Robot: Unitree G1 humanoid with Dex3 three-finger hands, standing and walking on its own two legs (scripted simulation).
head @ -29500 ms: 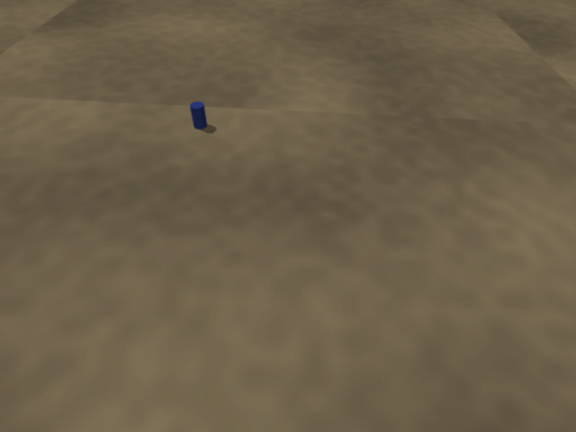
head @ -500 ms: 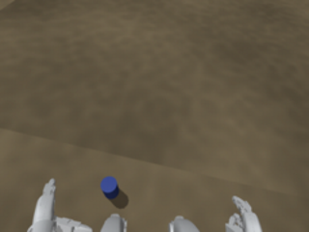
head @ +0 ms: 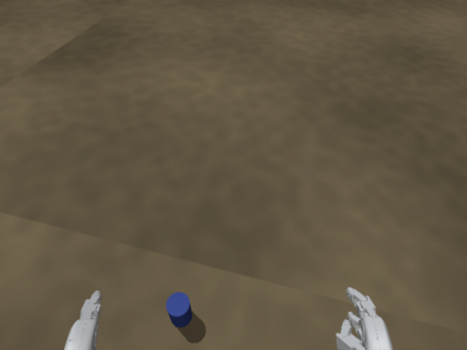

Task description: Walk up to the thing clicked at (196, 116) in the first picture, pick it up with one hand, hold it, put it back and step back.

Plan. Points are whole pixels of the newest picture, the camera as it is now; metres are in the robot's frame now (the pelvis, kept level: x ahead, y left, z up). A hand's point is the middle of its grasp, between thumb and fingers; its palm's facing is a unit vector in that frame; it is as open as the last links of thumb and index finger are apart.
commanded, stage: home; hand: left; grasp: from the side
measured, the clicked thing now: (179, 310) +0.39 +0.17 -0.65
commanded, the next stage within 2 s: stand in 1.42 s
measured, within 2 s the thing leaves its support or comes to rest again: neither
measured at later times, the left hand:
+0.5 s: hand out of the picture +0.15 +0.17 -0.05, palm faces +0.09 -0.96 -0.28, open 17.5 cm
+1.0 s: hand (131, 347) +0.16 +0.17 -0.05, palm faces +0.10 -0.96 -0.26, open 17.5 cm
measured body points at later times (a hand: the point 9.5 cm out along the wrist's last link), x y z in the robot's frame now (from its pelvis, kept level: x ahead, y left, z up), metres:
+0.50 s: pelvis -0.01 -0.01 +0.00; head +0.00 -0.01 +0.45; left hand +0.15 +0.22 -0.03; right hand +0.14 -0.25 -0.07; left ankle +0.02 +0.12 -0.68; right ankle +0.00 -0.14 -0.68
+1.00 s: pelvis +0.00 -0.01 +0.00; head +0.01 -0.01 +0.45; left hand +0.15 +0.22 -0.03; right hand +0.16 -0.26 -0.06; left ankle +0.02 +0.12 -0.68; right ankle +0.00 -0.14 -0.68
